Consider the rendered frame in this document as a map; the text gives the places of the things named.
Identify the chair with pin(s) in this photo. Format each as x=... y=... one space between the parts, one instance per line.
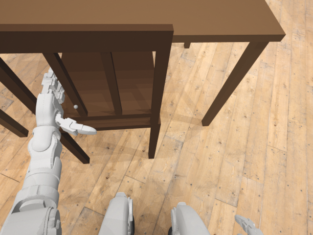
x=107 y=70

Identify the robot thigh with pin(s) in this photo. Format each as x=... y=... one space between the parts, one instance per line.
x=186 y=221
x=118 y=215

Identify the left robot upper arm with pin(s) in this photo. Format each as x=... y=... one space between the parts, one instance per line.
x=44 y=221

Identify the robot left hand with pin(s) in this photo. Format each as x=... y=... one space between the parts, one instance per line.
x=49 y=104

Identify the right robot thigh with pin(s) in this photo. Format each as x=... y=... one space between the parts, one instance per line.
x=186 y=221

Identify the robot right hand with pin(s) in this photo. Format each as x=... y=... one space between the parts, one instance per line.
x=247 y=225

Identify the left robot thigh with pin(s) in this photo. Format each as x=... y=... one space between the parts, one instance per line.
x=118 y=215

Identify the table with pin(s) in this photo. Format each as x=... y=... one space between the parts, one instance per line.
x=194 y=21

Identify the robot left forearm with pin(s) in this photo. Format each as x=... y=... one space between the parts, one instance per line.
x=40 y=186

